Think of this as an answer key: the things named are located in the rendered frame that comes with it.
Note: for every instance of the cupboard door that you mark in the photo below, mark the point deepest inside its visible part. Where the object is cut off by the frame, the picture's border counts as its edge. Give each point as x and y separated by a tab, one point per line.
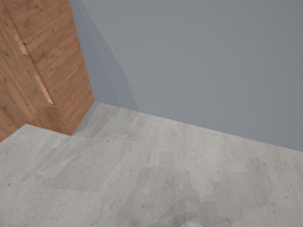
21	96

